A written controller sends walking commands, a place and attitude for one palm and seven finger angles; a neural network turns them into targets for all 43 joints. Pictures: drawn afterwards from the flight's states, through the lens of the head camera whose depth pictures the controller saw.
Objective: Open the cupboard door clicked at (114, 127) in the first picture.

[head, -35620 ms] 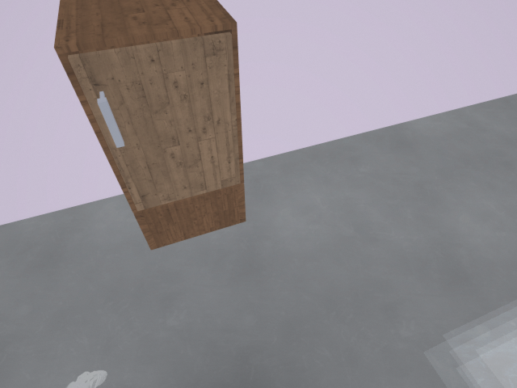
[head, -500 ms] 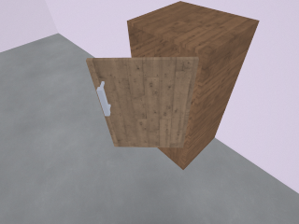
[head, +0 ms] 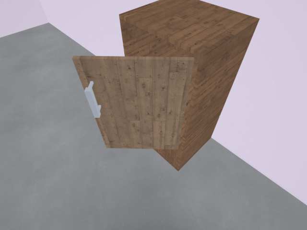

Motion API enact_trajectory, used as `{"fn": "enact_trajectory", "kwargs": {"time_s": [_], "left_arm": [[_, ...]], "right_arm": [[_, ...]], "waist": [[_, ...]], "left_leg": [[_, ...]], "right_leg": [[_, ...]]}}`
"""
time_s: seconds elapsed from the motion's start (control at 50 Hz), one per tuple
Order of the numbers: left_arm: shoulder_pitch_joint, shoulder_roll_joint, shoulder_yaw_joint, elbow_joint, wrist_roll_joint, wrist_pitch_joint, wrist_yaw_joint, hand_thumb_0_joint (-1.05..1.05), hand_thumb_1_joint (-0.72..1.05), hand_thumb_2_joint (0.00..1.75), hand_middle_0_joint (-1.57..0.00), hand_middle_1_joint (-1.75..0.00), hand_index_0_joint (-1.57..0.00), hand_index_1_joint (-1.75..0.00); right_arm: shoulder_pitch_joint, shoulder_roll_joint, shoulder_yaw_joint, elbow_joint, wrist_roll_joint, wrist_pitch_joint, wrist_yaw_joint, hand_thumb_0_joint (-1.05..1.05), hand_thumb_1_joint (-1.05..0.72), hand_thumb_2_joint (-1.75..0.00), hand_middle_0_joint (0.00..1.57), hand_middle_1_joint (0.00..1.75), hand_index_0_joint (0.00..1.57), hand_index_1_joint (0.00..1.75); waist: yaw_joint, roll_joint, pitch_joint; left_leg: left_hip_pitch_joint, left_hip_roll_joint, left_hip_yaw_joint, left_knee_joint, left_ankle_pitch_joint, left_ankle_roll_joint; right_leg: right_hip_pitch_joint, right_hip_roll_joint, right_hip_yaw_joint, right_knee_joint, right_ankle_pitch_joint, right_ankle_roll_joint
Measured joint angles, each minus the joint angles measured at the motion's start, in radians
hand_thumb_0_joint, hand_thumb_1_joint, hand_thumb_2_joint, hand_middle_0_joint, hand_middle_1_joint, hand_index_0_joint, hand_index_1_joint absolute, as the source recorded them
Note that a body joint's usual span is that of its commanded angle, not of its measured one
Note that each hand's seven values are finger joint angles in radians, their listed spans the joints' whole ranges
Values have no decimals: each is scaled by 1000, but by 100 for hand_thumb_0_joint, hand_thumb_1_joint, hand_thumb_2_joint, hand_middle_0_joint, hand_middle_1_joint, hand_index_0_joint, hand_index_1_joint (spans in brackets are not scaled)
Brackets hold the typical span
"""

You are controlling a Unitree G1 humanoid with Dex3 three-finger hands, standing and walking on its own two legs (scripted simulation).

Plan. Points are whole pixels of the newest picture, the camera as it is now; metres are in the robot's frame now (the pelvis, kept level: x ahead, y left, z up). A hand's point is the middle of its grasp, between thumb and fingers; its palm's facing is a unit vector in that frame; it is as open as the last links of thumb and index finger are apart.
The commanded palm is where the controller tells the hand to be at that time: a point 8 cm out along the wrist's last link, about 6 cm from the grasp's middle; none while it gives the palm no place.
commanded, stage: look again from close up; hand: left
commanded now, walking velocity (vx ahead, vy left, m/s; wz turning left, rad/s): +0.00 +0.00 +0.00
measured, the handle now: (94, 99) +0.58 +0.27 -0.05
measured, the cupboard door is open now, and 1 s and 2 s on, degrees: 44 44 44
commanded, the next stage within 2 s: shuffle to correct the standing spot in 0.22 s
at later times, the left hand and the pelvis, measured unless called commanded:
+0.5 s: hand out of the picture +0.04 +0.16 -0.17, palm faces +0.04 -0.97 -0.22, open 7.3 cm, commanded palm none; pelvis +0.02 -0.01 +0.00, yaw +1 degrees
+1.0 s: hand out of the picture +0.08 +0.21 -0.17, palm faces +0.03 -0.97 -0.25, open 7.4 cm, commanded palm none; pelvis +0.03 +0.03 -0.01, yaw +1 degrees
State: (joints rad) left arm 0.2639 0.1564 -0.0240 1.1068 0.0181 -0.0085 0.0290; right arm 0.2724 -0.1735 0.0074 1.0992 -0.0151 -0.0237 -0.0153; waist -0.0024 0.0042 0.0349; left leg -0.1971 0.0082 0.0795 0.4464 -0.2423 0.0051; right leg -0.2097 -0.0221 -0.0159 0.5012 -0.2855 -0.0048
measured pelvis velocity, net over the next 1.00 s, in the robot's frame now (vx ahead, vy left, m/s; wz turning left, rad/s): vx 0.03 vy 0.03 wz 0.02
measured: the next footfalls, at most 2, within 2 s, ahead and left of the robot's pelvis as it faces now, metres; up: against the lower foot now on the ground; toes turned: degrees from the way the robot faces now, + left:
right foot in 0.94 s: +0.06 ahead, -0.07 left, +0.00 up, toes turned -2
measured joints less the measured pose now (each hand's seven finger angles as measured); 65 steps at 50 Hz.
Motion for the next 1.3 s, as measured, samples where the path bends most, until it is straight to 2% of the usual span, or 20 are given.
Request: {"fn": "enact_trajectory", "kwargs": {"time_s": [0.44,0.6,0.68,0.72,0.78,0.82,0.88,0.96,1.0,1.08,1.16,1.3], "left_arm": [[-21,9,17,-9,0,-7,3,1,92,90,-20,-30,-20,-30],[4,-1,39,-32,5,3,6,0,91,90,-20,-30,-20,-30],[18,15,56,-42,8,18,10,0,91,90,-20,-30,-20,-30],[18,24,61,-45,9,35,12,0,91,90,-20,-30,-20,-30],[1,31,64,-51,8,58,15,1,91,90,-20,-30,-20,-30],[-18,32,65,-60,9,61,15,1,91,90,-20,-30,-20,-30],[-46,26,61,-79,9,52,14,1,91,90,-19,-30,-20,-30],[-68,12,49,-90,8,21,13,1,91,90,-19,-30,-20,-30],[-66,-4,37,-83,6,8,11,0,91,90,-19,-30,-20,-30],[-47,-5,27,-81,4,-11,27,0,93,90,-20,-30,-20,-30],[-34,4,15,-82,-4,-17,26,0,93,90,-20,-30,-20,-30],[-30,3,4,-82,-7,2,17,0,92,90,-20,-30,-20,-30]], "right_arm": [[-30,2,-7,14,-2,7,-7,1,-91,-90,20,30,19,30],[-22,-17,-25,-18,-2,34,-4,1,-91,-90,20,30,19,30],[-26,-11,-31,-36,-3,33,-1,1,-91,-90,20,30,19,30],[-26,-7,-31,-56,-7,24,0,1,-91,-90,20,30,19,30],[-25,-1,-30,-83,-9,20,-5,1,-91,-90,20,30,19,30],[-24,4,-29,-93,-13,22,-7,0,-91,-90,20,30,19,30],[-20,12,-26,-90,-17,23,-11,1,-91,-90,20,30,20,30],[-12,11,-24,-61,-9,17,-11,1,-92,-90,20,30,20,30],[-13,6,-25,-45,-3,20,-10,1,-92,-90,20,30,20,30],[-7,7,-22,-43,-4,27,-3,1,-93,-90,20,30,20,30],[1,-1,-20,-70,-3,14,1,1,-92,-90,20,30,20,30],[4,-10,-6,-69,-6,9,-6,1,-92,-90,20,30,19,30]], "waist": [[9,2,2],[22,4,7],[36,-38,13],[38,-50,17],[33,-43,27],[26,-30,35],[18,-16,41],[17,-6,40],[5,16,31],[-10,15,3],[-22,8,-9],[-12,23,-17]], "left_leg": [[27,24,-20,1,-28,-29],[-11,14,-7,87,-77,-22],[-1,-22,20,74,-81,18],[-3,-34,33,78,-85,34],[-2,-40,48,74,-86,55],[0,-44,49,65,-81,62],[4,-54,48,52,-71,65],[2,-63,48,78,-87,57],[13,-49,39,75,-87,47],[13,-35,34,72,-87,31],[20,-35,39,85,-98,53],[42,-39,43,63,-75,68]], "right_leg": [[38,24,-20,-12,-29,-26],[27,4,-31,33,-64,-11],[9,-36,-12,75,-89,14],[-20,-49,-8,133,-121,7],[-101,-49,-15,328,-253,-5],[-135,-49,-32,389,-265,-10],[-136,-48,-48,333,-209,-5],[-58,-39,-50,106,-33,-2],[-40,-25,-60,92,-38,-9],[-29,-10,-65,66,-36,-13],[-23,-9,-60,74,-36,-9],[9,-11,-57,28,2,5]]}}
